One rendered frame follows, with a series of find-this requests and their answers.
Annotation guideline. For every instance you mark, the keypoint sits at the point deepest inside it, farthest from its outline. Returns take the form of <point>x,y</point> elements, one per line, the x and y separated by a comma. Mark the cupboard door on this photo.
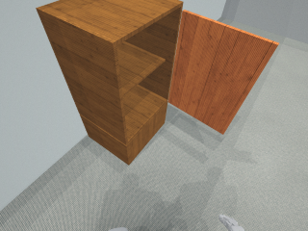
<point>215,67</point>

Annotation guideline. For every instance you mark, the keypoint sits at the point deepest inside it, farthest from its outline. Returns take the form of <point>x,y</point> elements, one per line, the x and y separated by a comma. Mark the right robot hand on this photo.
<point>230,223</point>

